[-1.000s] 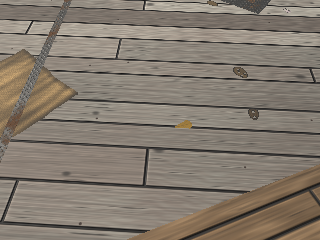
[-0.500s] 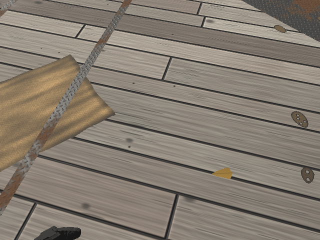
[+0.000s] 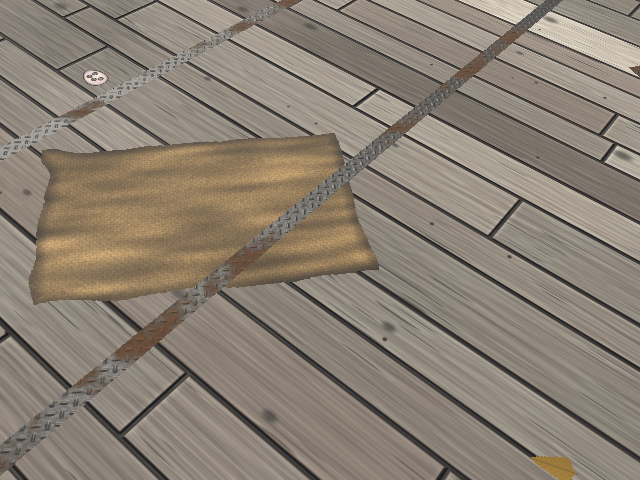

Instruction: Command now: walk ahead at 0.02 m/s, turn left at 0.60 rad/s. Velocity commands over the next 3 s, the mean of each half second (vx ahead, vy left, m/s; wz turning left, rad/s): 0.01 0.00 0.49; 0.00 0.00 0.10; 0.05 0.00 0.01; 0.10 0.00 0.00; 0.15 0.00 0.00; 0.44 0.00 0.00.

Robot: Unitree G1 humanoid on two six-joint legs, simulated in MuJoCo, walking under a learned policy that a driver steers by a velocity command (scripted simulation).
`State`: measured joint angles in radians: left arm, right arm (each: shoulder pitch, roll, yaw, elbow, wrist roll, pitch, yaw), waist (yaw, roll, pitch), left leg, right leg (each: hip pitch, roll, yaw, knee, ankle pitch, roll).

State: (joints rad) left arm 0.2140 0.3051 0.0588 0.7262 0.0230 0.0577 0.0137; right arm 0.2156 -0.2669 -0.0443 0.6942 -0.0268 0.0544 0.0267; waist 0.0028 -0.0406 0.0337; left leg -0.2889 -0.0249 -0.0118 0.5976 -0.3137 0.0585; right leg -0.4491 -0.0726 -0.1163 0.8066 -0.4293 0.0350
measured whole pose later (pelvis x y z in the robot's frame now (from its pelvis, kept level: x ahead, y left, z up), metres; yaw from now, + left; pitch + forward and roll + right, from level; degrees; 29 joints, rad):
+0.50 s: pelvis +0.00 -0.02 +0.01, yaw +14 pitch +0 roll +1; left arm 0.20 0.26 0.02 0.68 0.02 0.03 0.02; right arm 0.21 -0.30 -0.06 0.72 -0.02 0.05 0.00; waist -0.01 0.04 0.04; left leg -0.37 -0.15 -0.17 0.76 -0.43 0.01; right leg -0.23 0.02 0.01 0.48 -0.25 -0.04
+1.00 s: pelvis -0.01 -0.01 +0.01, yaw +14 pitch -2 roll +0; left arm 0.23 0.25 0.02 0.87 0.01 0.02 0.01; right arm 0.18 -0.24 0.00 0.91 -0.01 0.01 -0.03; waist 0.02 -0.01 0.04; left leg -0.12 -0.05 -0.07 0.40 -0.25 0.03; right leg -0.16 0.01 0.00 0.40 -0.20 -0.01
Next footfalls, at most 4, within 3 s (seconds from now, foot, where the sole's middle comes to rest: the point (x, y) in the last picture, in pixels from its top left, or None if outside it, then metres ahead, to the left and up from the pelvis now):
0.42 right None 0.06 -0.11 -0.77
0.72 left None -0.02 0.09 -0.77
1.94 left None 0.13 0.11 -0.77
2.54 left None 0.28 0.18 -0.77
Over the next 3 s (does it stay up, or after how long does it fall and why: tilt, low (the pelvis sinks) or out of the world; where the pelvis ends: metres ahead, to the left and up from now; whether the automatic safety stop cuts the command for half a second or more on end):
stays up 0.39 0.13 0.01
